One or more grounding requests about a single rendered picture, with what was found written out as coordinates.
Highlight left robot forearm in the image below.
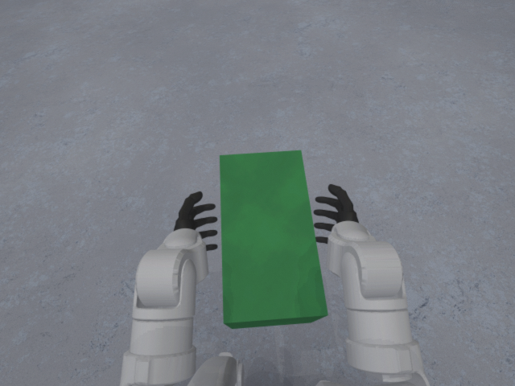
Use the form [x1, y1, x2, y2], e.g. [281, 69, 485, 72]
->
[119, 228, 208, 386]

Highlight robot left hand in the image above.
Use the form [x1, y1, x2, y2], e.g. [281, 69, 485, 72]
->
[174, 191, 218, 251]

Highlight carton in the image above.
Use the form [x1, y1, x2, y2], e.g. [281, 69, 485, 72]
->
[220, 150, 328, 329]

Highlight left robot thigh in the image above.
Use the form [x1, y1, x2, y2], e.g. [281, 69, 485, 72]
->
[187, 356, 245, 386]

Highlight right robot forearm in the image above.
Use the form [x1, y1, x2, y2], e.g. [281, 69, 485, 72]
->
[326, 221, 430, 386]

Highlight robot right hand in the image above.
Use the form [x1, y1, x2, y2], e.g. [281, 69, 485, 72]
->
[314, 184, 359, 244]

